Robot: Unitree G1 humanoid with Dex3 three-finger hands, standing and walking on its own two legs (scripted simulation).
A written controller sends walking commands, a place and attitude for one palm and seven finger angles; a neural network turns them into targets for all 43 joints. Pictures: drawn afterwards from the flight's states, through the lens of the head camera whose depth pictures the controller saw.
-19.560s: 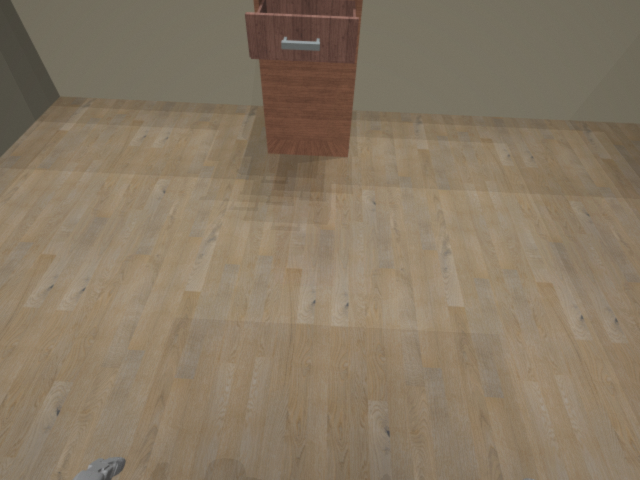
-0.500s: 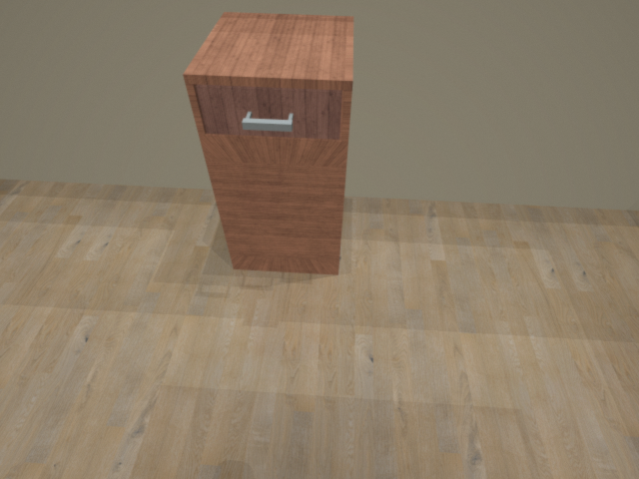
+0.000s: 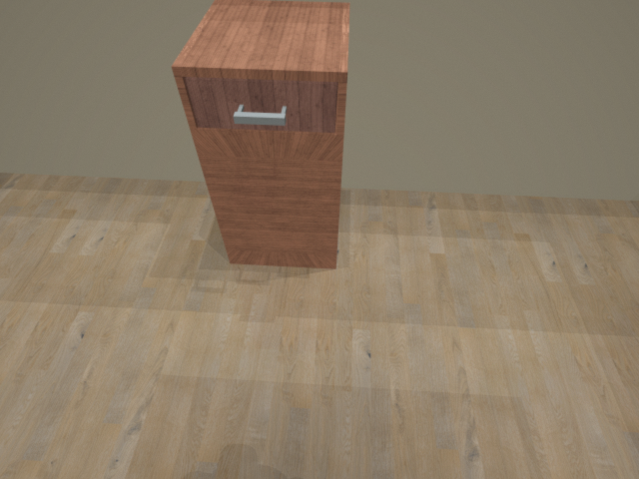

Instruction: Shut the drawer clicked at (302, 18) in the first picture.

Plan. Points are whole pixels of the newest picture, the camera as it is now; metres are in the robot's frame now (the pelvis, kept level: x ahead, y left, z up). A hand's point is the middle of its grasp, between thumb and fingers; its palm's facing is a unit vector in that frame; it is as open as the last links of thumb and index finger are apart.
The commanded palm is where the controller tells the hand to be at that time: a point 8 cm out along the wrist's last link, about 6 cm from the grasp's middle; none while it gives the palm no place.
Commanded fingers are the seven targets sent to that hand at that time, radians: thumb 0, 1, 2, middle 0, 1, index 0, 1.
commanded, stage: look to check the result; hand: left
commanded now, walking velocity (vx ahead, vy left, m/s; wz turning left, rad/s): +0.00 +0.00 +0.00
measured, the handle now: (261, 113) +0.93 +0.20 -0.07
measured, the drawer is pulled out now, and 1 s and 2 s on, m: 0.00 0.00 0.00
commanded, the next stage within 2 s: stand and wait in 0.86 s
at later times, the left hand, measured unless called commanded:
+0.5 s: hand out of the picture +0.05 +0.21 -0.17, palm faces +0.00 -0.96 -0.28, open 7.4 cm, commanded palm none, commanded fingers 0.00 0.90 0.90 -0.20 -0.30 -0.20 -0.30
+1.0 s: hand out of the picture +0.06 +0.22 -0.16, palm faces -0.01 -0.95 -0.30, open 7.4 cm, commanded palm none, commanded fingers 0.00 0.90 0.90 -0.20 -0.30 -0.20 -0.30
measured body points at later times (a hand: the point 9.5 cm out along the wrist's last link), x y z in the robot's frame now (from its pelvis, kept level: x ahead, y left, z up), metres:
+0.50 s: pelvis +0.01 +0.00 +0.00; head +0.03 +0.00 +0.45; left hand +0.05 +0.26 -0.15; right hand +0.04 -0.26 -0.15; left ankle +0.04 +0.13 -0.74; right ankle -0.05 -0.08 -0.74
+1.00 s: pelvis +0.01 +0.00 +0.00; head +0.03 +0.00 +0.45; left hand +0.06 +0.27 -0.14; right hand +0.06 -0.27 -0.15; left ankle +0.04 +0.13 -0.74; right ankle -0.05 -0.08 -0.74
